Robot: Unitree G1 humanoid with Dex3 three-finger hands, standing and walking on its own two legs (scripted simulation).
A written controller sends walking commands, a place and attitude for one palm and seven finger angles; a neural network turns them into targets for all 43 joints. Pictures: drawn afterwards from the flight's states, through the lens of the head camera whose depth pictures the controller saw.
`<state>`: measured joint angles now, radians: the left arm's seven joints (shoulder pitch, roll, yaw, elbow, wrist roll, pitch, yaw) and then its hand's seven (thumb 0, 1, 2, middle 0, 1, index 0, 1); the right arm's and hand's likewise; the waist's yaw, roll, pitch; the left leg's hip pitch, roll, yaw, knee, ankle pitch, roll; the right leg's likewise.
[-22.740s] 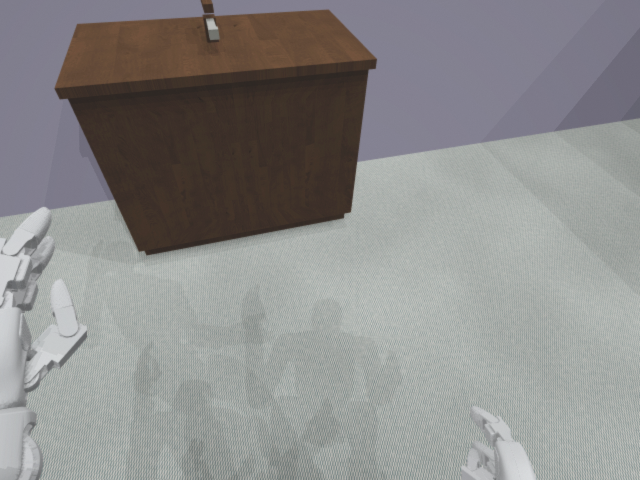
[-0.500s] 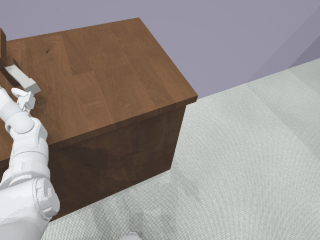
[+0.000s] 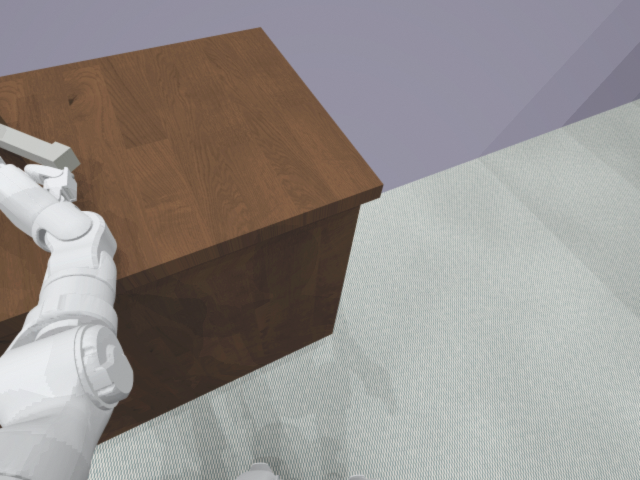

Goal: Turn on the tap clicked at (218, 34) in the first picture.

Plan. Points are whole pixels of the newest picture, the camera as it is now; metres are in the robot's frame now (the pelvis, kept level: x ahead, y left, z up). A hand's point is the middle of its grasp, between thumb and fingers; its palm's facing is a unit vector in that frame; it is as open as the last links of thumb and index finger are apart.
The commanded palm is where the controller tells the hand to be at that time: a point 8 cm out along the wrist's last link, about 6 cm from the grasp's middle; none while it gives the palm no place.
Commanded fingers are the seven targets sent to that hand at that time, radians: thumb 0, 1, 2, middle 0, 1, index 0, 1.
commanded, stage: push the lever round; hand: left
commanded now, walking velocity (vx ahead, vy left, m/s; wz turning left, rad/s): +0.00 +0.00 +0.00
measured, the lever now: (59, 159) +0.50 +0.31 +0.10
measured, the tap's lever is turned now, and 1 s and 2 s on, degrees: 40 64 82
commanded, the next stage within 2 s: lift the hand up off the lever in 1.44 s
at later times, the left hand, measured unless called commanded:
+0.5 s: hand (93, 156) +0.51 +0.27 +0.10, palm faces +0.84 -0.54 -0.09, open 7.6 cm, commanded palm +0.46 +0.27 +0.10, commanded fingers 0.00 0.90 0.90 -0.15 -0.15 -0.15 -0.15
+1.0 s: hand (103, 146) +0.53 +0.26 +0.10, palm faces +0.86 -0.49 -0.13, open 7.7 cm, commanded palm +0.48 +0.26 +0.10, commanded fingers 0.00 0.90 0.90 -0.15 -0.15 -0.15 -0.15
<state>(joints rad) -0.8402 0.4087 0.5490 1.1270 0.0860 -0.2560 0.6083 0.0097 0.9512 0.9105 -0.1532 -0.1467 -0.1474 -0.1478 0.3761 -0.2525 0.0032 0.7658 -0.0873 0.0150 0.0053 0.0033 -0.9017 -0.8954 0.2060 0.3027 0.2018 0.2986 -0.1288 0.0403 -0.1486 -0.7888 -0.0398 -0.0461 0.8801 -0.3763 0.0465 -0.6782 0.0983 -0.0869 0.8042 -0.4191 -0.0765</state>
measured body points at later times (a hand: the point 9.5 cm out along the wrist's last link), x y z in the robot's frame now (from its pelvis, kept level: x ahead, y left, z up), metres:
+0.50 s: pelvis +0.01 -0.01 +0.00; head +0.10 +0.01 +0.44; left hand +0.47 +0.30 +0.11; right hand -0.01 -0.26 -0.12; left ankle +0.02 +0.08 -0.69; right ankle -0.02 -0.07 -0.69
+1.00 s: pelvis +0.02 -0.02 +0.00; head +0.12 -0.01 +0.44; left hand +0.48 +0.29 +0.11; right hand +0.00 -0.27 -0.13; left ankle +0.02 +0.08 -0.69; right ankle -0.02 -0.07 -0.69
